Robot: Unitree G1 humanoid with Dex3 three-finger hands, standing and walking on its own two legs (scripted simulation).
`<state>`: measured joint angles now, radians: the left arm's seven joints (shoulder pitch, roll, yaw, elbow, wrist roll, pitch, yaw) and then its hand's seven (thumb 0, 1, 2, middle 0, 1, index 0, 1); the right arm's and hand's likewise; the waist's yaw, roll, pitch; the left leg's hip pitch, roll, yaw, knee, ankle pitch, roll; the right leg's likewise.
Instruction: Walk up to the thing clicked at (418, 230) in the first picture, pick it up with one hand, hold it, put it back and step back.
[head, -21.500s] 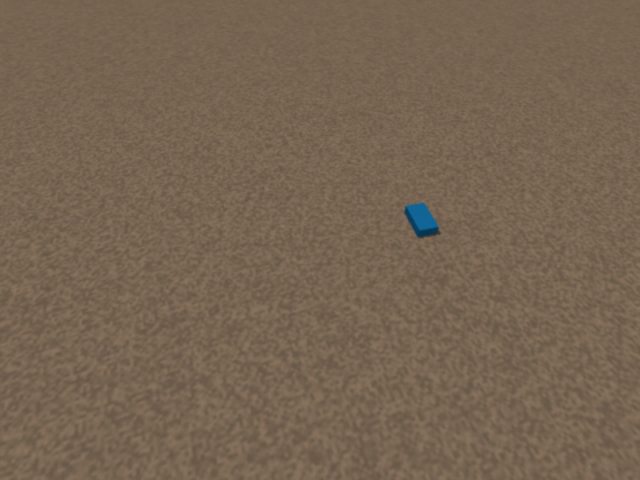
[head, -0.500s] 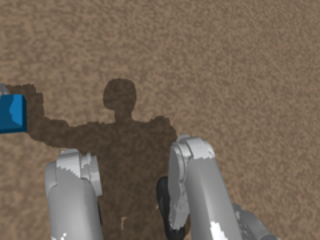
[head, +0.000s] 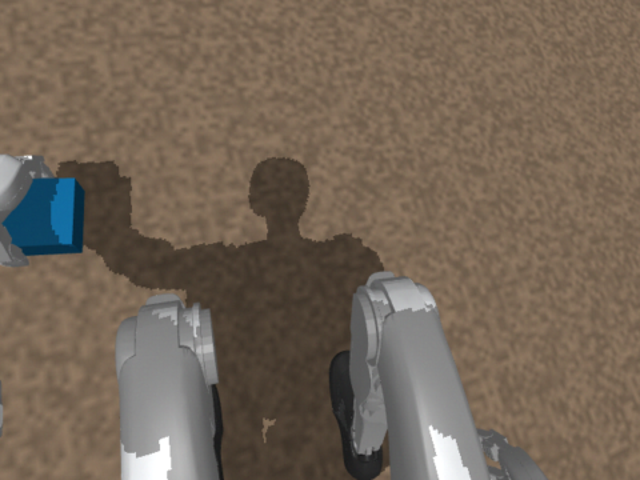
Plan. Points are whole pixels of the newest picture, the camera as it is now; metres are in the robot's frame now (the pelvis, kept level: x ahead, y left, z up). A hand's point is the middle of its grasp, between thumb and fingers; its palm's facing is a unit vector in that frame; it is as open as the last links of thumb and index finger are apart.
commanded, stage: lift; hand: left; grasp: from above
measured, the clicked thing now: (8, 218) +0.43 +0.36 -0.17
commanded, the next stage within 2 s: hold in 1.50 s
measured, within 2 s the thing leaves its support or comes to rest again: neither
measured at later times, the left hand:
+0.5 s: hand out of the picture +0.36 +0.35 +0.01, palm faces -0.45 -0.11 -0.89, open 11.2 cm
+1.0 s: hand out of the picture +0.32 +0.30 +0.22, palm faces -0.45 -0.14 -0.88, open 11.2 cm
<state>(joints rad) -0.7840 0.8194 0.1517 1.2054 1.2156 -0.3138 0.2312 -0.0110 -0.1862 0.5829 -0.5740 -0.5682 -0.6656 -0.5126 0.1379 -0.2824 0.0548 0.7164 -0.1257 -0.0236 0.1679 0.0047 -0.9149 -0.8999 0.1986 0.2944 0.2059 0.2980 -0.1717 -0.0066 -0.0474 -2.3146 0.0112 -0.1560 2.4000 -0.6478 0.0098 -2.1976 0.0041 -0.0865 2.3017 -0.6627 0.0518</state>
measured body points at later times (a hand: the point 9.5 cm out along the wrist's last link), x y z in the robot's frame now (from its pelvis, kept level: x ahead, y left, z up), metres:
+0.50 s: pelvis +0.00 +0.01 +0.11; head +0.17 +0.07 +0.52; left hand +0.37 +0.35 +0.06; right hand +0.15 -0.26 +0.00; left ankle +0.08 +0.12 -0.30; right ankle +0.11 -0.13 -0.30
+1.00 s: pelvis +0.02 +0.01 +0.29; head +0.12 +0.03 +0.73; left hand +0.34 +0.31 +0.27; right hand +0.18 -0.24 +0.18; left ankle +0.08 +0.12 -0.30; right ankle +0.11 -0.13 -0.30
